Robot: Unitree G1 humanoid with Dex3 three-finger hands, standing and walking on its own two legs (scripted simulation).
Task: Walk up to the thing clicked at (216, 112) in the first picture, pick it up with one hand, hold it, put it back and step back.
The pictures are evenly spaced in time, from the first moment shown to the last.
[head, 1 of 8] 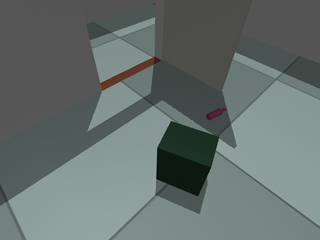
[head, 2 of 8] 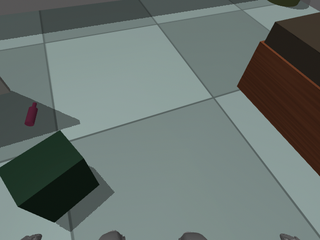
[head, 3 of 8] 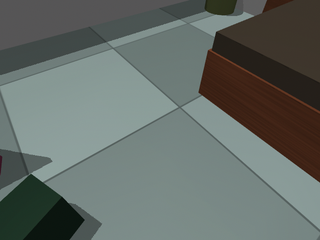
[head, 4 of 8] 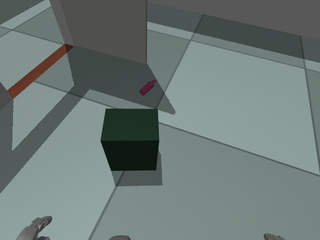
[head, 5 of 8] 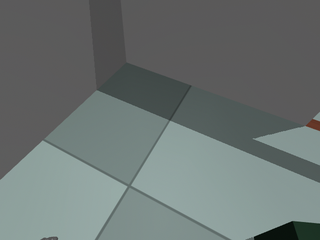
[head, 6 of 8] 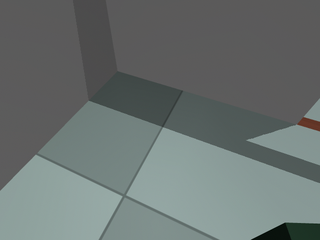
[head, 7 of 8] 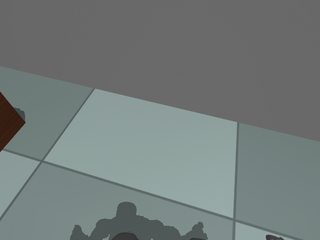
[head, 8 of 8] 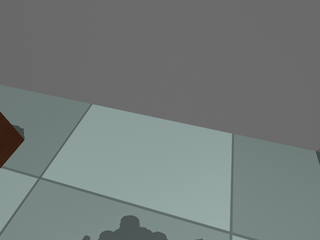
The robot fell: no
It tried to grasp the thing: no
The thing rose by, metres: 0.00
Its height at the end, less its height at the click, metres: +0.00
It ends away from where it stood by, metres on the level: 0.00
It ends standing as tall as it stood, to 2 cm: yes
